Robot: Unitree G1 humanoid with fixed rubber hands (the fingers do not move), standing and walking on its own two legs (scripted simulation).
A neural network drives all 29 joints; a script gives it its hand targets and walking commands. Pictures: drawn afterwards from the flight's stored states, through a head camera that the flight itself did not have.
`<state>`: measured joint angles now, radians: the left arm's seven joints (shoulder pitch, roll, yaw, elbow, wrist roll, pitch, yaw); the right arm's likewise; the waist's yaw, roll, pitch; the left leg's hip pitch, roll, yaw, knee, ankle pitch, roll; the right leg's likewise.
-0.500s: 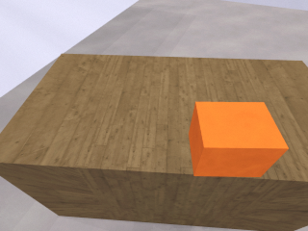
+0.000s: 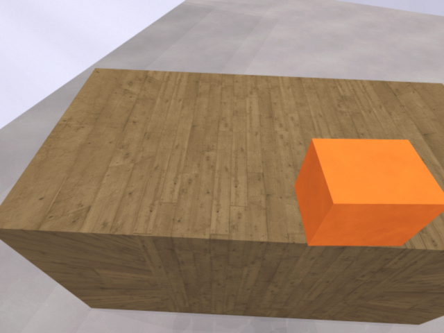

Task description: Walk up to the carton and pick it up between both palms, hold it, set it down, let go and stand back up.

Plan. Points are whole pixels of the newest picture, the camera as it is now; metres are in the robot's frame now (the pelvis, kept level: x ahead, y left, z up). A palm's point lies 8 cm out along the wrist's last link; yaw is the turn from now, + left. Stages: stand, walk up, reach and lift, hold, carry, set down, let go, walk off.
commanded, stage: walk up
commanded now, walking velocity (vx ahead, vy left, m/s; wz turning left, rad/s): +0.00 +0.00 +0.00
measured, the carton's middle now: (357, 193) +0.38 -0.28 +0.00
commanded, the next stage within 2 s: none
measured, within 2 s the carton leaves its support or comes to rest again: neither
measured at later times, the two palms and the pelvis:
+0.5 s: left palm out of the picture -0.11 +0.17 -0.15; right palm out of the picture -0.05 -0.23 -0.14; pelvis -0.02 -0.02 +0.00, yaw +1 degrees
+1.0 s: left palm out of the picture -0.10 +0.16 -0.15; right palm out of the picture -0.07 -0.22 -0.14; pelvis -0.02 -0.03 +0.00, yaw +0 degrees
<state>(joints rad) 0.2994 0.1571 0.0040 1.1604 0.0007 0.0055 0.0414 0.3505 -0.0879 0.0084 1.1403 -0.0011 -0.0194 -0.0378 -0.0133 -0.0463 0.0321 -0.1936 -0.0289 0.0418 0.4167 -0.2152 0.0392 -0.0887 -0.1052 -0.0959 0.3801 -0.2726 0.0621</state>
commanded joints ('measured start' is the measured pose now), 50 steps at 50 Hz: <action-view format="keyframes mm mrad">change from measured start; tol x8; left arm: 1 110 45 13 24 -4 -1 0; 50 189 -23 -2 46 2 -19 1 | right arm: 1 73 -116 -23 -8 3 -17 -4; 50 126 -83 -7 16 2 -4 -1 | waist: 1 20 97 9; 11 14 39 119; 50 4 43 65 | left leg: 1 -24 132 -170 -143 188 -7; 10 -80 100 -133 -135 -32 -15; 21 -16 107 -123 -71 125 -15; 33 -107 100 -133 -100 11 -23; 41 -11 110 -100 -69 128 -23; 50 -89 115 -117 -92 85 -23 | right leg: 1 15 -23 21 -24 82 -32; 35 -140 -21 78 -101 -5 -54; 50 -42 -19 60 -59 54 -58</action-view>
